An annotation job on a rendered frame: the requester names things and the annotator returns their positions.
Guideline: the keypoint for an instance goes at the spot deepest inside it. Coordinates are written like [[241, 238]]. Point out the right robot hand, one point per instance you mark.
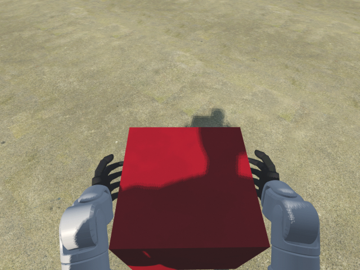
[[267, 173]]

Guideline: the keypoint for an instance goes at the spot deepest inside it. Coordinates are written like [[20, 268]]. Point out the left robot forearm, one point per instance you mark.
[[83, 231]]

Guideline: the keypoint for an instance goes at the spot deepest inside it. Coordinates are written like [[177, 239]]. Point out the carton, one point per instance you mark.
[[187, 200]]

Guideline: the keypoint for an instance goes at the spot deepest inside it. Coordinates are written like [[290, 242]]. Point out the left robot hand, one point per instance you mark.
[[101, 176]]

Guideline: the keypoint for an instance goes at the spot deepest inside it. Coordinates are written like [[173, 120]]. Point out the right robot forearm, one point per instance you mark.
[[295, 228]]

